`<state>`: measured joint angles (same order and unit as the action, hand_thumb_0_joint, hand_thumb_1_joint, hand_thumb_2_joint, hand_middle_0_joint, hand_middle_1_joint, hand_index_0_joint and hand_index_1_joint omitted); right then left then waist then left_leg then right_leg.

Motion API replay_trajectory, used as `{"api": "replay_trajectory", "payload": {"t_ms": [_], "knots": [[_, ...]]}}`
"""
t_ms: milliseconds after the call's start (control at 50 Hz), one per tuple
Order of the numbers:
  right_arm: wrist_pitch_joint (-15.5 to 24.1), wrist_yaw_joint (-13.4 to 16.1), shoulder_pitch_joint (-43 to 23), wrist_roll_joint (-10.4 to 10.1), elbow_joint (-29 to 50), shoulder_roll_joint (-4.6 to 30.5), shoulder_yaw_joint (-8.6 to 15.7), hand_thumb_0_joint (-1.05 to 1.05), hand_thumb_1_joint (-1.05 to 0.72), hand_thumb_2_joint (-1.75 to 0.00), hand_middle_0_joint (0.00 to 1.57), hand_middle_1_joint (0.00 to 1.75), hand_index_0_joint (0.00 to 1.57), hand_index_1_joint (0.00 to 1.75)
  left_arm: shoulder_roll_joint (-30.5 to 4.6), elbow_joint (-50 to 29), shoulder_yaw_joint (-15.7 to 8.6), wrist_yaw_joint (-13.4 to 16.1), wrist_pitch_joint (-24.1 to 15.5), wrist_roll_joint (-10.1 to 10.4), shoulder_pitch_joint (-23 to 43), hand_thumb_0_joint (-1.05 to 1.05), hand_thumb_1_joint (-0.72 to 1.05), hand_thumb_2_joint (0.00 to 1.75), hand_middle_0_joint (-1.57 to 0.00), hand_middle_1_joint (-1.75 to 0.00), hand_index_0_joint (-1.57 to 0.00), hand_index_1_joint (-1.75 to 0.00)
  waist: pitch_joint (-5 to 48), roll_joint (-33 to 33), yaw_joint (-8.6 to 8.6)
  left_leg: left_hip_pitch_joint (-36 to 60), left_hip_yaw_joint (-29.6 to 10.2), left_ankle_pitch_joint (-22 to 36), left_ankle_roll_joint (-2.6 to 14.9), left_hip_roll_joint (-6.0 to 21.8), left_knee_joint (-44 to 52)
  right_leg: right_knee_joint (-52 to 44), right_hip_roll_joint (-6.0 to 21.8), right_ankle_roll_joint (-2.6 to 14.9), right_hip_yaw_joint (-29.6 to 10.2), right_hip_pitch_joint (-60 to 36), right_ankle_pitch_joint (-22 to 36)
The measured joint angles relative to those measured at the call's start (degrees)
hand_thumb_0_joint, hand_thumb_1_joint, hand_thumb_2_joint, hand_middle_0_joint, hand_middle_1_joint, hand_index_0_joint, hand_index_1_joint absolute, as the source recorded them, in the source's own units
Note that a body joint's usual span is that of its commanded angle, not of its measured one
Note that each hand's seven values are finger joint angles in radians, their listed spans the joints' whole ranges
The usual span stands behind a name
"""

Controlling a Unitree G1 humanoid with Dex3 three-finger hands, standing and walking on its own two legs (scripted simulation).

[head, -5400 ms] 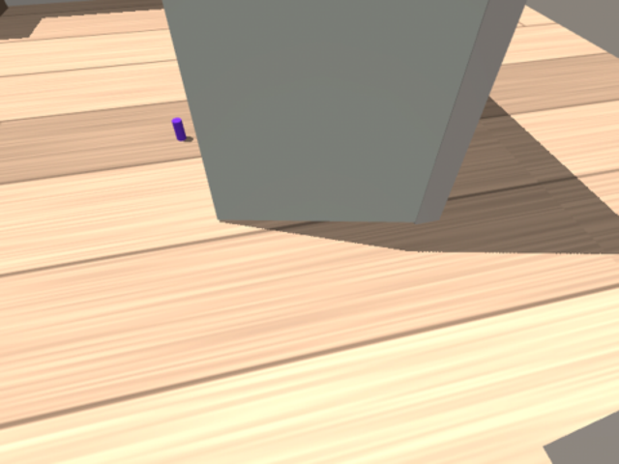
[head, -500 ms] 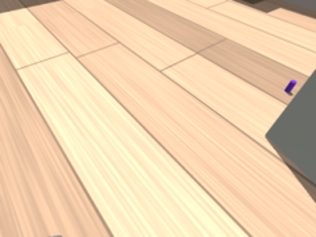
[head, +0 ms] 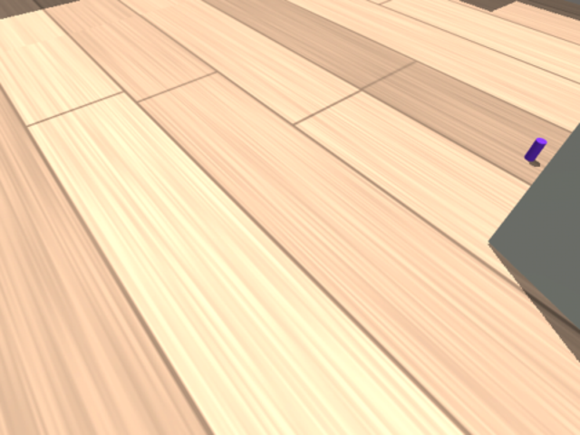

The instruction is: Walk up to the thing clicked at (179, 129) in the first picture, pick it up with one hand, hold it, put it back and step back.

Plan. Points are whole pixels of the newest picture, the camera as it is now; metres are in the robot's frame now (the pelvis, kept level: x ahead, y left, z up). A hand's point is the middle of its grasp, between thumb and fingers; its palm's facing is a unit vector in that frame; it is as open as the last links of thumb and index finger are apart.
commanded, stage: stand
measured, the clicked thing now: (535, 149) +1.56 -1.24 -0.72
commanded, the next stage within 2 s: none
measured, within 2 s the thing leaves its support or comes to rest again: neither
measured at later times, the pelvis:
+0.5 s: pelvis +0.00 +0.00 +0.00, yaw -1 degrees
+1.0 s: pelvis +0.00 -0.01 +0.00, yaw -1 degrees
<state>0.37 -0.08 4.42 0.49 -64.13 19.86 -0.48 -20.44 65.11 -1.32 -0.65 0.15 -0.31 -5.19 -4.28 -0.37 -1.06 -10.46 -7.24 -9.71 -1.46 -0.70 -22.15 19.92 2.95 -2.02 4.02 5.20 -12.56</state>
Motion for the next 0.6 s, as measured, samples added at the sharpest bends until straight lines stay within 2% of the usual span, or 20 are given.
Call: {"api": "replay_trajectory", "payload": {"t_ms": [600], "knots": [[-0.1,-0.1,1.5,-0.1,-0.8,0.5,-0.3,0.0,-0.9,-0.9,0.2,0.3,0.2,0.3,0.0,-0.1,0.3,0.0,0.0,0.0,-1.2,0.0,0.9,0.89,-0.21,-0.3,-0.2,-0.3,0.6,0.0,0.41,1.3,0.9,0.4,-0.34,0.5,1.6,0.0,-0.3,0.33,-0.9,-0.2,-0.1]]}}
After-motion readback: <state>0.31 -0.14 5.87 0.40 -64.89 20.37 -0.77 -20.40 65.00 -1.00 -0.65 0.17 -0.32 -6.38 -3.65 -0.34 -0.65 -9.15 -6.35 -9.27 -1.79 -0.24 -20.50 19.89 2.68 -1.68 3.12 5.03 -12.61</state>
